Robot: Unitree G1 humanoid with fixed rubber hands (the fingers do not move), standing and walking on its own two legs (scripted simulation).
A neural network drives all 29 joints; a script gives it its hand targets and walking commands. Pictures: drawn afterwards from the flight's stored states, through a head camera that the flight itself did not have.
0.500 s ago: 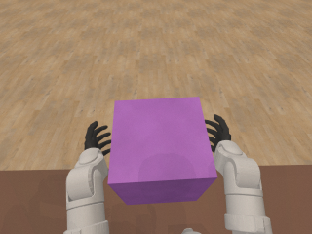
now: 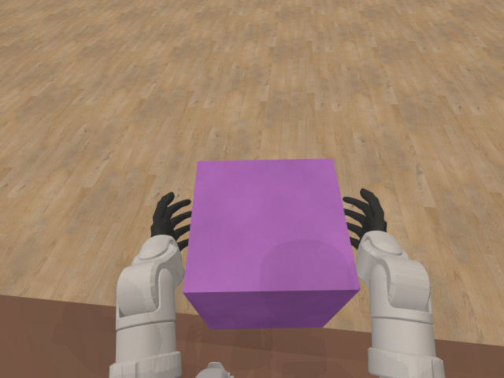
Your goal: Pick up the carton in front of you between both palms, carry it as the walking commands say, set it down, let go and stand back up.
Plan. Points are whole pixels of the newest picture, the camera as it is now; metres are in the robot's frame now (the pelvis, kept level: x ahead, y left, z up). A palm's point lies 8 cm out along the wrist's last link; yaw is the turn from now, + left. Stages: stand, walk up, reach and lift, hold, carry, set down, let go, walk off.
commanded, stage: carry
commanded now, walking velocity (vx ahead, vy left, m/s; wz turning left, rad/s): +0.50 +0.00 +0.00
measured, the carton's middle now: (265, 251) +0.34 +0.01 +0.01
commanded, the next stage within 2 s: none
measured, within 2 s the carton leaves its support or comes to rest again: neither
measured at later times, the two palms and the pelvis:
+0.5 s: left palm (199, 141) +0.64 +0.17 +0.01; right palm (330, 143) +0.62 -0.14 +0.02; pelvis +0.31 +0.04 -0.05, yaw -1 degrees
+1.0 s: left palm (216, 87) +0.94 +0.16 -0.02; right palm (315, 84) +0.95 -0.14 -0.02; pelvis +0.62 +0.00 -0.09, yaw +0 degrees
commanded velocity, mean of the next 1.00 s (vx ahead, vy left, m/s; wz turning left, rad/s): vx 0.50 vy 0.00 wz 0.00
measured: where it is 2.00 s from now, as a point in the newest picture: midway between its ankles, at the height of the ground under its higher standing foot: (264, 188)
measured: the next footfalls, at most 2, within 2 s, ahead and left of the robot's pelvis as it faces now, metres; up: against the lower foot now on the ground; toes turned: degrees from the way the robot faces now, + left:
left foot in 0.18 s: +0.28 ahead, +0.07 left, -0.06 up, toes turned +1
right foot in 0.70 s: +0.63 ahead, -0.05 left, -0.10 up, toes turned -4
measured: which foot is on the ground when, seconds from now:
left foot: up 0.00-0.16, down 0.18-0.72, up 0.74-1.00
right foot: down 0.00-0.18, up 0.20-0.68, down 0.70-1.00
